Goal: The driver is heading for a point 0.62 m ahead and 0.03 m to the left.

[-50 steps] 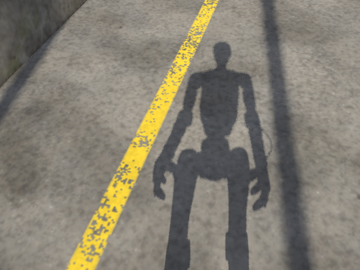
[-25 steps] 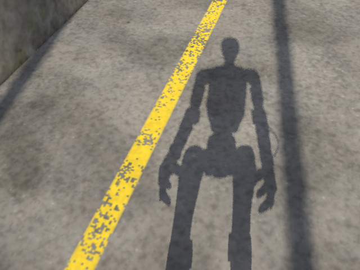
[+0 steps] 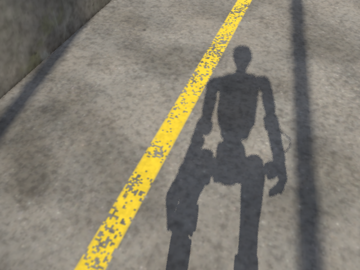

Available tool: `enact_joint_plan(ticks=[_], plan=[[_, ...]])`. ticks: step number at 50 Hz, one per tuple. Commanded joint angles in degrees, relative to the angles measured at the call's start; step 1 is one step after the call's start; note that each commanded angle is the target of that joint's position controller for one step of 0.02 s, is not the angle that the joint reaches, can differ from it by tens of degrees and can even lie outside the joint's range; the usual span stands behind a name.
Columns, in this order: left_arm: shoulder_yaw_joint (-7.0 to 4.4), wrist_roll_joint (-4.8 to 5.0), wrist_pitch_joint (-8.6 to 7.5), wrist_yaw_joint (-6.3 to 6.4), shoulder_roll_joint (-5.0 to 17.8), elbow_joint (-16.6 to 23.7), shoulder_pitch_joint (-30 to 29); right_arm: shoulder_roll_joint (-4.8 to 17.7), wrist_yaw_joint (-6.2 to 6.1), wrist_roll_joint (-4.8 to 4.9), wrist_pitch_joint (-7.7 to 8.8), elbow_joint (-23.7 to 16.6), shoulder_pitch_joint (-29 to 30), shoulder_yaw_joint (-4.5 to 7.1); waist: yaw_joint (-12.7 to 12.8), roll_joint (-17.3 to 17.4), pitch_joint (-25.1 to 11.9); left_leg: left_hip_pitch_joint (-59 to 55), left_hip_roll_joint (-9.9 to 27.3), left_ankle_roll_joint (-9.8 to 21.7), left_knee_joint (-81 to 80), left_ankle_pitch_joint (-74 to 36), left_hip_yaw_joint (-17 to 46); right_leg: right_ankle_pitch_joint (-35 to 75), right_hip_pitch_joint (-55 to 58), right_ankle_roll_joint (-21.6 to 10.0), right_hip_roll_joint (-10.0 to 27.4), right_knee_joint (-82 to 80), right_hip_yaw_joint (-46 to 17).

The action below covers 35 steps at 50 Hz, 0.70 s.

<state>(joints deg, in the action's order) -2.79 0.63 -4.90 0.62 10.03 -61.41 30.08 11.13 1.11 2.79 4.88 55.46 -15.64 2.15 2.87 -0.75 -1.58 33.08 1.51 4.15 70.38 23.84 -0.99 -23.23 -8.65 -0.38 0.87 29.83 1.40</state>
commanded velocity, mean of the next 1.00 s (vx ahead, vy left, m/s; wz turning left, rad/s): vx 0.43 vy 0.00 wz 0.00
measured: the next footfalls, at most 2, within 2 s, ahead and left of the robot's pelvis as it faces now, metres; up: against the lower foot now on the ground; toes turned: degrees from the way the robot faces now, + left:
left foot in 0.16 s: +0.20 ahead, +0.17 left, +0.00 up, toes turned +4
right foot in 0.74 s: +0.57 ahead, -0.07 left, +0.00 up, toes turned -3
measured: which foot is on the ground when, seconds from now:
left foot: up 0.00-0.14, down 0.16-0.74, up 0.76-1.00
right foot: down 0.00-0.18, up 0.20-0.72, down 0.74-1.00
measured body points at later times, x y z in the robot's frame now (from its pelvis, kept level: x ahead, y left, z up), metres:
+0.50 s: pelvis +0.21 +0.09 +0.02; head +0.22 +0.10 +0.47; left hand +0.39 +0.34 -0.09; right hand +0.16 -0.15 -0.12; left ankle +0.16 +0.16 -0.73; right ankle +0.38 -0.10 -0.65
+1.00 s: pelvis +0.49 +0.02 +0.01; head +0.53 +0.01 +0.46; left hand +0.55 +0.28 -0.12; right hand +0.61 -0.25 -0.11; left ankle +0.54 +0.18 -0.67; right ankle +0.53 -0.07 -0.73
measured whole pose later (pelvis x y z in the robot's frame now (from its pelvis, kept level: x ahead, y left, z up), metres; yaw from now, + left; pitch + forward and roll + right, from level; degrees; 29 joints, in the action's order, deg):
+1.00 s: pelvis +0.49 +0.02 +0.01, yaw +0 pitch +1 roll -1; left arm -2.4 -1.4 -6.2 -1.6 13.5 -55.6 12.9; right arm 15.2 -1.8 0.5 3.7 49.9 -9.2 3.6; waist 1.5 2.4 3.4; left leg 33.4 5.1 0.1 56.7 17.7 2.3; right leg -5.9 -13.7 -4.2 -3.2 18.3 4.3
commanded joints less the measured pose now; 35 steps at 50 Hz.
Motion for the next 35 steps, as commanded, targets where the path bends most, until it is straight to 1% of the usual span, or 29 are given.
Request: enact_joint_plan(ticks=[1, 2, 3, 4, 5, 6, 7, 8, 9, 10, 11, 12, 13, 14, 15, 16, 17, 18, 19, 20, 21, 22, 26, 29, 30, 31, 33, 34, 35], plan=[[-0.25, 0.07, 1.39, 0.57, 5.26, 3.53, -1.97, -0.58, 0.78, -0.29, -0.5, -4.02, 3.63, -0.14, -2.52, -3.87, 9.79, 4.22, 4.5, -2.24, -15.71, -4.99, 1.08, 9.16, -5.68, -7.8, 12.27, -16.71, -10.2], [-0.85, 0.47, 0.47, 1.47, 8.33, 4.4, -3.98, 0.6, 0.23, -1.78, -0.41, -5.17, 6.72, -0.18, -1.67, -5.12, 10.09, -2.58, 1.8, -3.04, -23.31, -11.51, -2.9, 7.58, -11.06, -7.3, 8.34, -19.67, -7.0], [-1.66, 0.46, -0.03, 1.85, 11.55, 4.02, -2.47, 1.36, -0.16, -1.81, -0.58, -5.38, 7.58, 0.15, -1.31, -6.63, 9.49, -8.05, 0.1, -3.84, -26.26, -12.79, -4.18, 6.45, -12.43, -7.63, 9.03, -19.91, -6.62], [-2.12, 0.9, -0.35, 1.98, 12.77, 3.4, -1.37, 2.17, -0.33, -1.49, -0.74, -5.65, 7.21, 0.3, -1.71, -6.6, 9.15, -11.27, -0.32, -3.9, -28.28, -12.8, -4.84, 4.84, -12.64, -8.17, 10.4, -19.51, -6.86], [-2.28, 1.34, -0.47, 2.0, 12.77, 3.12, -1.19, 2.94, -0.42, -1.14, -0.84, -5.6, 6.14, 0.61, -2.69, -6.32, 9.14, -13.58, -0.52, -3.38, -30.52, -12.36, -4.99, 4.02, -12.2, -8.12, 11.15, -17.71, -6.86], [-2.19, 1.43, -0.53, 1.99, 12.14, 3.08, -1.28, 4.29, -0.54, -1.01, -0.84, -4.87, 3.45, 1.39, -4.34, -5.59, 8.38, -17.48, -1.58, -2.62, -32.46, -12.4, -5.64, 6.97, -12.06, -7.52, 10.98, -14.19, -6.42], [-1.86, 1.13, -0.64, 1.91, 11.03, 3.2, -1.92, 6.29, -0.82, -1.09, -0.78, -3.25, -1.8, 2.68, -7.27, -5.26, 5.89, -23.29, -3.16, -1.47, -33.34, -12.88, -6.54, 15.66, -11.94, -6.46, 10.23, -7.68, -5.1], [-1.08, 1.08, -1.14, 1.3, 9.33, 4.17, -6.02, 9.59, -1.49, -0.33, -0.56, -1.09, -11.63, 4.83, -13.43, -1.95, 2.23, -34.19, -1.58, 0.95, -34.8, -10.48, -3.35, 27.41, -16.28, -4.84, 8.34, 6.33, -2.83], [0.43, -0.46, -1.82, 0.79, 4.28, 6.17, -6.91, 16.44, -2.17, -1.07, -0.74, 0.21, -20.26, 6.14, -14.92, 14.04, -3.9, -41.19, 12.66, 5.58, -43.55, 0.21, 17.84, 12.47, -24.18, -1.13, 2.7, 33.44, 2.68], [0.97, 1.43, -3.48, 0.52, -0.02, 7.05, -1.31, 16.72, -1.25, -2.4, 0.31, 0.04, -20.71, 5.19, -10.29, 23.84, -10.15, -46.62, 22.15, 13.23, -62.09, 11.39, 52.09, -6.54, -35.4, -1.34, -4.86, 49.9, -6.15], [-0.05, 3.47, -4.33, 0.03, 5.09, 7.99, -4.32, 12.47, -0.52, -2.05, 1.08, -0.77, -13.67, 3.88, -7.75, 15.25, -3.29, -40.51, 22.46, 11.98, -63.03, 17.16, 49.65, -2.64, -40.86, -2.88, -0.54, 55.39, -9.5], [-0.36, 3.38, -4.21, -0.29, 7.17, 10.15, -10.08, 8.62, 0.03, -1.81, 1.44, -1.9, -7.98, 2.86, -6.78, 10.06, 1.37, -34.22, 20.45, 9.8, -60.38, 12.47, 38.24, 2.9, -42.14, -4.63, 2.84, 54.96, -7.69], [-0.64, 2.32, -3.45, 0.05, 7.12, 10.3, -11.52, 6.83, 0.55, -2.39, 1.49, -3.04, -2.73, 2.1, -4.33, 4.92, 2.82, -28.2, 17.09, 8.14, -60.0, 3.8, 29.0, 8.36, -38.86, -5.04, 5.75, 51.75, -6.67], [-1.2, 1.2, -2.56, 0.49, 7.08, 10.0, -10.8, 6.0, 0.74, -2.92, 1.44, -3.42, -0.15, 1.9, -2.33, 4.97, 2.57, -24.15, 13.89, 6.68, -60.51, -1.63, 22.12, 11.71, -35.03, -5.15, 7.57, 47.21, -6.49], [-1.41, 1.06, -1.58, 0.42, 6.92, 9.38, -9.39, 4.8, 0.64, -3.09, 1.25, -3.19, 0.32, 1.62, -1.01, 6.14, 2.62, -21.59, 11.62, 5.92, -61.5, -4.94, 17.22, 13.47, -31.55, -5.03, 8.59, 44.62, -6.41], [-1.45, 1.2, -0.87, 0.38, 6.51, 9.02, -9.23, 4.59, 0.33, -3.13, 1.27, -2.63, -0.92, 1.6, -0.75, 5.84, 2.91, -20.65, 10.72, 6.14, -62.36, -8.26, 14.51, 14.55, -30.42, -4.6, 8.66, 43.06, -5.81], [-1.41, 1.21, -0.37, 0.41, 6.21, 9.25, -10.54, 4.96, -0.04, -3.06, 1.37, -2.08, -2.58, 1.69, -0.74, 4.51, 3.69, -20.53, 10.37, 6.63, -63.11, -11.43, 12.69, 15.39, -31.2, -3.95, 8.81, 41.55, -5.31], [-1.43, 0.96, -0.07, 0.43, 6.27, 9.9, -12.72, 5.52, -0.44, -2.91, 1.45, -1.77, -3.96, 1.83, -0.9, 3.3, 4.48, -21.22, 10.28, 7.0, -63.72, -14.18, 11.45, 16.69, -33.06, -3.23, 8.93, 39.29, -5.03], [-1.3, -0.01, 0.05, 0.38, 6.18, 10.4, -13.89, 6.43, -0.49, -2.87, 1.78, -0.9, -5.18, 1.75, -1.2, 1.64, 4.73, -22.41, 10.8, 7.67, -64.08, -16.91, 11.0, 19.01, -35.19, -2.66, 8.87, 35.85, -4.69], [-1.32, -0.26, 0.05, 0.31, 6.19, 11.33, -16.93, 6.76, -0.74, -2.87, 1.8, -0.62, -6.66, 1.8, -1.95, 1.39, 5.29, -23.89, 11.15, 8.03, -64.34, -18.98, 10.57, 21.09, -37.45, -2.0, 8.83, 32.37, -4.59], [-1.28, -0.32, -0.04, 0.19, 6.27, 12.4, -19.96, 6.94, -1.01, -2.88, 1.65, -0.4, -7.58, 1.76, -2.66, 1.6, 5.61, -25.26, 11.35, 8.12, -64.58, -20.13, 10.09, 23.11, -39.19, -1.41, 8.64, 28.75, -4.48], [-1.17, -0.13, -0.51, 0.35, 6.07, 13.49, -22.71, 6.68, -1.14, -3.47, 1.36, 0.09, -9.32, 1.67, -3.37, 1.66, 5.78, -27.64, 11.65, 7.94, -64.75, -19.57, 10.4, 25.98, -40.86, -1.14, 8.52, 25.88, -4.69], [-0.63, 0.31, -1.47, -0.57, 6.1, 15.57, -30.69, 7.18, -1.65, -3.02, 0.7, -0.09, -11.53, 1.56, -5.73, 3.26, 7.29, -30.91, 10.59, 6.72, -65.66, -21.58, 6.32, 33.1, -39.48, -0.77, 6.52, 12.87, -2.4], [0.05, 0.73, -1.77, -1.67, 5.6, 17.26, -35.95, 7.03, -1.71, -2.78, 0.14, 0.74, -14.67, 1.5, -7.68, 3.77, 9.07, -35.03, 10.88, 6.42, -64.93, -22.59, 4.47, 32.95, -38.82, -0.99, 5.26, 6.87, -0.96], [0.2, 0.93, -1.61, -2.38, 5.58, 17.73, -37.14, 7.98, -1.89, -1.96, 0.05, 0.76, -14.53, 1.76, -7.79, 4.5, 9.85, -35.11, 10.95, 6.07, -64.46, -23.56, 3.51, 31.7, -37.35, -1.27, 4.74, 3.8, -0.65], [0.36, 1.0, -1.54, -3.11, 5.33, 18.96, -38.56, 8.39, -2.01, -1.87, 0.06, 0.51, -14.15, 2.06, -7.64, 5.39, 10.78, -34.47, 11.64, 5.78, -63.86, -25.22, 3.29, 30.4, -34.75, -1.67, 4.21, 2.57, -0.48], [0.2, 1.04, -1.53, -3.95, 6.23, 19.68, -38.63, 9.33, -2.2, -1.7, -0.15, 0.61, -13.96, 2.54, -6.73, 5.87, 9.98, -37.77, 13.06, 5.34, -61.32, -30.34, 2.98, 26.49, -31.93, -2.89, 3.14, 0.49, -0.06], [-0.2, 1.03, -1.61, -4.13, 7.34, 19.56, -36.99, 9.84, -2.25, -1.67, -0.31, 0.38, -13.26, 2.78, -5.48, 6.49, 8.69, -39.74, 13.44, 4.76, -58.81, -37.16, 2.86, 24.02, -29.26, -3.74, 2.12, -0.62, 0.44], [-0.82, 0.93, -1.63, -4.07, 8.79, 19.05, -34.22, 10.63, -2.31, -1.82, -0.52, 0.11, -12.59, 3.07, -3.8, 7.83, 6.21, -41.64, 13.51, 4.15, -54.71, -47.97, 2.71, 21.45, -25.09, -4.74, 0.31, -0.89, 1.56]])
